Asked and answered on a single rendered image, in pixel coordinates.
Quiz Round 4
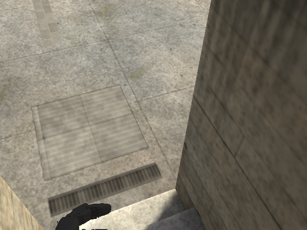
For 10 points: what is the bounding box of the left robot hand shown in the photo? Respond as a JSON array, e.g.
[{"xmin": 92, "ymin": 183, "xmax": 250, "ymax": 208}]
[{"xmin": 55, "ymin": 203, "xmax": 111, "ymax": 230}]

